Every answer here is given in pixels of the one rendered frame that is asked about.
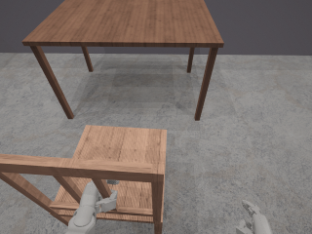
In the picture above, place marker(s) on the robot right hand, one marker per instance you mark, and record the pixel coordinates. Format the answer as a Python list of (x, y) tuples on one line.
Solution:
[(257, 225)]

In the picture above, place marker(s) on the chair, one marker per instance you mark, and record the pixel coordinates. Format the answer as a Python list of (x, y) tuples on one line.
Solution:
[(134, 156)]

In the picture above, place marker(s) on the robot left hand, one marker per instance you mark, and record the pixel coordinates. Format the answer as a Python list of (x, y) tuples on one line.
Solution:
[(91, 197)]

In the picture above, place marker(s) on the table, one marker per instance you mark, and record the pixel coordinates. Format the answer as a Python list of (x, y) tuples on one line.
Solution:
[(127, 23)]

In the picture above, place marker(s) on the left robot forearm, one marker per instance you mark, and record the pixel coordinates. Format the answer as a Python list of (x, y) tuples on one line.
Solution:
[(83, 221)]

